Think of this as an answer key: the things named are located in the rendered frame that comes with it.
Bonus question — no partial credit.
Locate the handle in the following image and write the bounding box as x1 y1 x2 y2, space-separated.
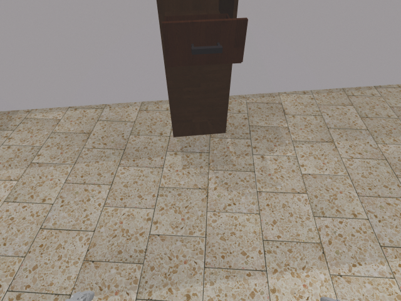
191 43 222 55

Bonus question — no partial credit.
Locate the drawer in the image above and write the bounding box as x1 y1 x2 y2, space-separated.
162 13 248 67

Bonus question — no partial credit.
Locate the cabinet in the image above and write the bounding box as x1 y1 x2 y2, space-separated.
157 0 238 137

